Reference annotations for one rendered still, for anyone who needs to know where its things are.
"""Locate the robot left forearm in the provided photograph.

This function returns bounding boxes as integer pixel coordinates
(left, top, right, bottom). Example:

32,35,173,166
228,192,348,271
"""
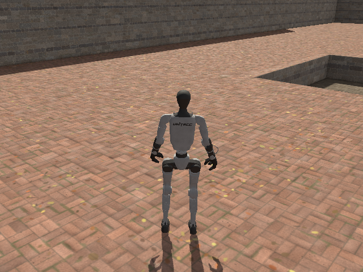
151,136,161,155

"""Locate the robot left hand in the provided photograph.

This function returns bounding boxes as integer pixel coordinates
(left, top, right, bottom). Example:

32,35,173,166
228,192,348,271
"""
150,152,163,163

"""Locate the robot right hand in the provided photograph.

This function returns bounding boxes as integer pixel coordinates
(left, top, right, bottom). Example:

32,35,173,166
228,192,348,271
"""
204,158,217,171

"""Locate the robot left upper arm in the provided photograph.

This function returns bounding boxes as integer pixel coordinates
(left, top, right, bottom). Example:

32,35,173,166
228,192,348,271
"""
155,114,171,145

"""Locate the robot right shin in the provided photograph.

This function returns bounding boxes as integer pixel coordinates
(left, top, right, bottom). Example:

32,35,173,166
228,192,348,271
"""
189,189,198,227

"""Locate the robot right upper arm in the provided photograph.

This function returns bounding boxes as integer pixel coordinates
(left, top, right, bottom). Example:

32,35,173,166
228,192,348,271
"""
195,115,210,146

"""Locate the robot right forearm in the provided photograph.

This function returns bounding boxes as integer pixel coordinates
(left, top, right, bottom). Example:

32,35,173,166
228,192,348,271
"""
204,138,216,160

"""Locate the right robot foot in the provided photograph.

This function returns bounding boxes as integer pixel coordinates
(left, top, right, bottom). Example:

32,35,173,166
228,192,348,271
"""
188,220,197,235

